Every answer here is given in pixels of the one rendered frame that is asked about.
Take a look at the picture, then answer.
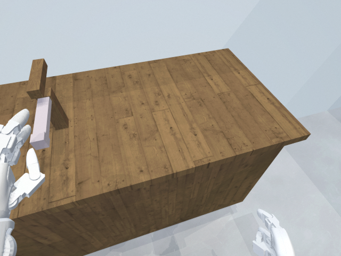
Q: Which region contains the left robot forearm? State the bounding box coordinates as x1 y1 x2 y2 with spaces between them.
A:
0 218 17 256

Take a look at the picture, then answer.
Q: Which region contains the left robot hand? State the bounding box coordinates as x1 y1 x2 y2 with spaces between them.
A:
0 109 45 218

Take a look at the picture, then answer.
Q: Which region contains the counter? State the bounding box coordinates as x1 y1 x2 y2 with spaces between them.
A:
0 48 310 256

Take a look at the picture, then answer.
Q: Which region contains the tap lever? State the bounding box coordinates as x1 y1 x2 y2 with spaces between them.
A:
30 97 52 150

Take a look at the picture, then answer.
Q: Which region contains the right robot hand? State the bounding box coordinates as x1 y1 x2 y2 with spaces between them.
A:
253 209 295 256

